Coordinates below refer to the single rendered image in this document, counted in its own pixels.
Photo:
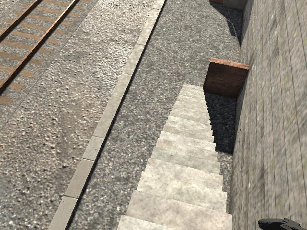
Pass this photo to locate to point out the robot right hand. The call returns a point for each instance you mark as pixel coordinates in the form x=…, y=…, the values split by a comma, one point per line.
x=279, y=224

